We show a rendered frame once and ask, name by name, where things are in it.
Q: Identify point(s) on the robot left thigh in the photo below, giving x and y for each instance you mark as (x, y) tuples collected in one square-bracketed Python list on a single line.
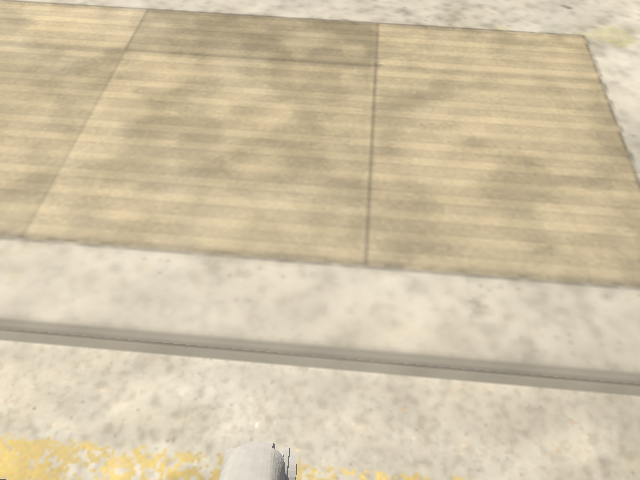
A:
[(255, 460)]

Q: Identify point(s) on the left robot shin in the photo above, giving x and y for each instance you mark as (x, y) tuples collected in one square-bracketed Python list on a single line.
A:
[(225, 455)]

